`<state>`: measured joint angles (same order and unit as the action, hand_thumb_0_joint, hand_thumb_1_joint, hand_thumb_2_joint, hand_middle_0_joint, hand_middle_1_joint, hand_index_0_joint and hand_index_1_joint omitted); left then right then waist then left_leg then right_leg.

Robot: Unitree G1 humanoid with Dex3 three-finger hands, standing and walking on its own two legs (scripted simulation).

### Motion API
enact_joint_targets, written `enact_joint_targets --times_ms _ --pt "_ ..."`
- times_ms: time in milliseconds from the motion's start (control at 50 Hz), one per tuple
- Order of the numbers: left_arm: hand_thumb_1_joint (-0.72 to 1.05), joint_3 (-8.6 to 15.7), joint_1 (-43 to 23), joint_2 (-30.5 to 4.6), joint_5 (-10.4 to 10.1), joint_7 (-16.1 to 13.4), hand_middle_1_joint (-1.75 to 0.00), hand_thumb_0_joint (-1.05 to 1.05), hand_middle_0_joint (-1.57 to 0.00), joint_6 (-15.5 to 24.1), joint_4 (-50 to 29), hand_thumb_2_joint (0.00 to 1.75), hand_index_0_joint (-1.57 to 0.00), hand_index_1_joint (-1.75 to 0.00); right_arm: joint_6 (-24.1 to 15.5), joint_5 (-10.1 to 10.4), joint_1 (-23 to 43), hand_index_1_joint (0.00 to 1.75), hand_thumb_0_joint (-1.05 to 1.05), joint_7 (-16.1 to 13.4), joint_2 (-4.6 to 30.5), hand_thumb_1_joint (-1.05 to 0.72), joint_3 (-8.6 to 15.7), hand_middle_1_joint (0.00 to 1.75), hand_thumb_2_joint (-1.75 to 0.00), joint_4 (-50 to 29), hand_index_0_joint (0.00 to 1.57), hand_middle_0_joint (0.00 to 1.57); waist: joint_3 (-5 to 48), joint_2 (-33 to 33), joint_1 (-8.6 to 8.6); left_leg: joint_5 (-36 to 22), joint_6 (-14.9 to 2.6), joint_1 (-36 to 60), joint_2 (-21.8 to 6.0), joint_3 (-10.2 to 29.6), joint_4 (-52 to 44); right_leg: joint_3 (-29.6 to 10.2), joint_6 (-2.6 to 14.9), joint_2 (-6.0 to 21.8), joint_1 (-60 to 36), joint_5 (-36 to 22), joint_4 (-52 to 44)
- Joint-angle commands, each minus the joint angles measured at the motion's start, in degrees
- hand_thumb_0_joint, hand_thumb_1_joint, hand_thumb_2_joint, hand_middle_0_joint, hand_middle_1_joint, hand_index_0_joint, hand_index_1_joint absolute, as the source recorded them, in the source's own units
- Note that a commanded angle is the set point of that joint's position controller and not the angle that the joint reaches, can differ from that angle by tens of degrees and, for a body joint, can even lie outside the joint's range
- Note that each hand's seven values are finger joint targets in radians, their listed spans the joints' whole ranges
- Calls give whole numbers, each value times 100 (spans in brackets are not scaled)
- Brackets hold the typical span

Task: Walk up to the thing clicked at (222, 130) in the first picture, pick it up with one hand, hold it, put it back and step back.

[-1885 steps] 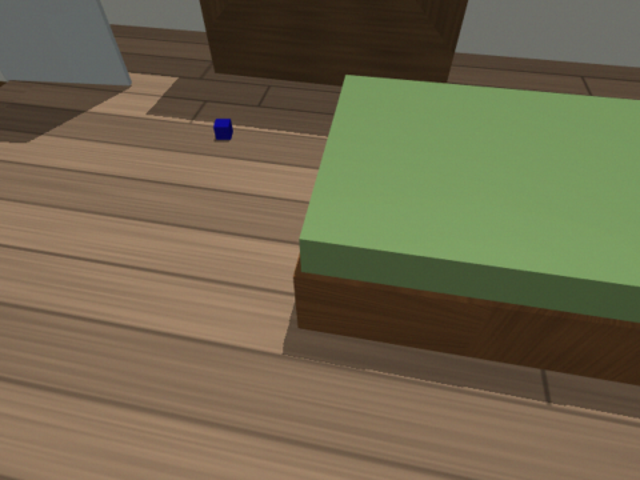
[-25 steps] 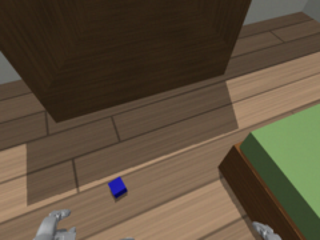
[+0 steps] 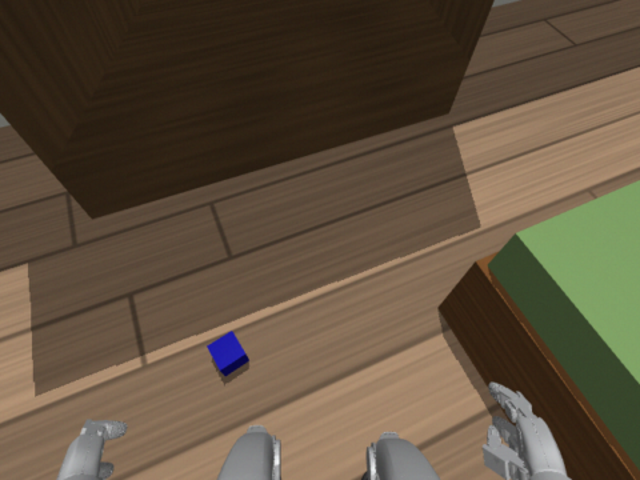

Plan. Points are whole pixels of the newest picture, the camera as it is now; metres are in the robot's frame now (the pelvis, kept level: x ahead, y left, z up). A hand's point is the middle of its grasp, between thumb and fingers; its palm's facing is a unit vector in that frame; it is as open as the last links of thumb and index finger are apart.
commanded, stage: rise first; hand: left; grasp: from above
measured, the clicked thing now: (228, 353) +0.43 +0.25 -0.66
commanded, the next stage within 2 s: none
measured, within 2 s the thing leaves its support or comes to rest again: neither
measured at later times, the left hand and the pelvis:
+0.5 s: hand (130, 474) +0.14 +0.29 -0.22, palm faces -0.22 -0.71 -0.67, open 13.9 cm; pelvis -0.01 +0.00 -0.07, yaw +0 degrees
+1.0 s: hand (167, 394) +0.28 +0.32 -0.41, palm faces -0.27 -0.21 -0.94, open 13.6 cm; pelvis -0.08 -0.01 -0.26, yaw -4 degrees
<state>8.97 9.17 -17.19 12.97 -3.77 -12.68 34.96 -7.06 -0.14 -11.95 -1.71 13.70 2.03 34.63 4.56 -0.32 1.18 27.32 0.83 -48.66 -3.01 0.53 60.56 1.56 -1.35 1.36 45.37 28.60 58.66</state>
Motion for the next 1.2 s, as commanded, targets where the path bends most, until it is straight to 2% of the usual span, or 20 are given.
enact_joint_targets --times_ms 0,60,240,300,320,360,440,460,480,540,560,620,700,760,800,840,900,1000,1100,1180 --pt "-49 351 125 -1021 222 -170 -104 0 -7 -12 -1004 95 -7 -103 -315 3 -103 30 0 -146 798 -83 303 30 -88 -765 20 20 1486 -328 31 -1482 -78 904 146 21 -563 82 224 -197 -249 -1298 -446" --pt "-48 258 356 -911 301 -214 -104 0 -7 -117 -1221 94 -7 -104 -358 -6 -86 30 0 -190 740 -83 279 30 -88 -825 20 20 1692 -286 34 -1599 -108 750 165 -25 -315 54 225 -178 -165 -1441 -303" --pt "-49 302 752 -963 548 -412 -105 0 -7 -333 -1703 93 -8 -104 -389 16 36 30 0 -253 711 -85 273 30 -88 -929 20 20 1979 -325 -82 -1669 -97 334 177 35 153 97 256 -196 254 -1448 213" --pt "-47 215 450 -948 599 -477 -105 0 -7 -361 -1731 91 -8 -103 -388 15 131 30 0 -280 724 -85 265 30 -88 -888 20 20 1936 -350 56 -1520 -100 105 161 80 313 102 257 -202 550 -1317 373" --pt "-48 143 321 -982 695 -505 -105 0 -7 -337 -1698 92 -8 -104 -401 22 124 30 0 -290 712 -85 259 30 -89 -843 20 20 1994 -312 49 -1533 -131 28 170 59 451 87 253 -203 644 -1357 434" --pt "-47 283 -83 -1192 891 -626 -104 0 -7 -253 -1432 91 -8 -103 -418 13 179 30 0 -295 733 -84 247 30 -88 -810 20 20 1841 -307 37 -1269 -136 -394 190 57 668 78 266 -188 970 -1158 666" --pt "-45 55 -788 -998 1312 -905 -106 0 -6 10 -712 91 -8 -105 -451 -12 276 30 0 -239 831 -84 263 30 -88 -581 20 20 2004 -448 65 -1067 -69 -908 170 170 1124 86 334 -189 1956 -823 1433" --pt "-53 -3 -928 -940 1468 -977 -102 0 -6 77 -542 99 -6 -102 -470 -8 248 30 0 -225 834 -88 289 30 -88 -531 20 20 2150 -475 72 -1087 -63 -976 181 140 1303 82 333 -183 2098 -876 1592" --pt "-50 24 -1194 -1053 1539 -1067 -109 0 -11 153 -589 91 -14 -106 -480 -15 256 30 0 -212 878 -93 304 30 -91 -475 20 20 2299 -504 64 -1025 -54 -1077 182 157 1397 75 344 -181 2255 -818 1735" --pt "-45 142 -1554 -1464 1993 -1369 -101 0 -9 233 -216 94 -9 -101 -457 -22 372 30 0 -193 973 -83 317 30 -88 -278 20 20 2714 -582 -46 -972 -58 -1441 188 130 1823 41 356 -186 2659 -807 2171" --pt "-48 11 -1923 -1368 2127 -1480 -101 0 -11 239 -69 95 -11 -101 -426 -21 376 30 0 -178 968 -86 311 30 -89 -211 20 20 2863 -504 76 -962 -90 -1652 192 91 2031 24 340 -198 2812 -865 2272" --pt "-54 39 -2516 -1446 2422 -1812 -105 0 -12 210 580 98 -11 -105 -363 -97 415 30 0 -113 1008 -92 291 30 -90 9 20 20 3087 -358 51 -795 -94 -2292 197 74 2533 70 321 -223 3319 -733 2651" --pt "-54 198 -3342 -1974 2909 -2136 -106 0 -12 223 1228 100 -12 -106 -308 -197 408 30 0 -39 1055 -92 265 30 -90 235 20 20 3670 -448 -114 -515 -81 -2847 188 -14 3144 84 313 -227 3668 -509 3151" --pt "-52 232 -4198 -2229 3222 -2424 -106 0 -12 203 1557 100 -12 -106 -277 -288 380 30 0 12 1056 -90 241 30 -90 389 20 20 3890 -389 -3 -228 -108 -3182 130 -22 3576 127 296 -248 4045 -276 3416" --pt "-49 355 -4373 -2414 3395 -2576 -105 0 -13 172 1939 98 -13 -105 -267 -347 374 30 0 64 1067 -89 208 30 -90 498 20 20 4059 -494 -80 -186 -106 -3360 117 -27 3792 158 303 -249 4208 -204 3645" --pt "-47 318 -4840 -2424 3520 -2704 -106 0 -13 140 2159 96 -14 -105 -262 -406 306 30 0 112 981 -89 194 30 -89 588 20 20 4197 -390 -9 -143 -147 -3644 100 -54 4071 135 272 -257 4224 -221 3727" --pt "-45 321 -5378 -2427 3552 -2877 -105 0 -14 100 2470 95 -15 -103 -294 -504 246 30 0 199 958 -88 210 30 -89 731 20 20 4198 -376 98 188 -171 -3891 67 -25 4311 186 272 -274 4624 143 3917" --pt "-44 509 -6021 -2822 3628 -3031 -103 0 -15 38 2894 94 -17 -102 -394 -623 186 30 0 381 990 -88 201 30 -89 958 20 20 4088 -583 243 584 -189 -4217 44 12 4633 275 279 -284 5235 622 4236" --pt "-50 571 -6463 -2890 3537 -2995 -104 0 -12 30 3439 100 -12 -103 -493 -663 -12 30 0 568 1025 -89 165 30 -89 1155 20 20 3970 -784 408 743 -177 -4439 19 125 4881 394 293 -281 5609 676 4649" --pt "-52 580 -6956 -3181 3508 -2839 -103 0 -12 67 3634 101 -12 -103 -553 -675 -175 30 0 673 1118 -89 134 30 -90 1228 20 20 3787 -974 570 764 -190 -4584 25 208 5066 450 310 -279 5976 622 4940"
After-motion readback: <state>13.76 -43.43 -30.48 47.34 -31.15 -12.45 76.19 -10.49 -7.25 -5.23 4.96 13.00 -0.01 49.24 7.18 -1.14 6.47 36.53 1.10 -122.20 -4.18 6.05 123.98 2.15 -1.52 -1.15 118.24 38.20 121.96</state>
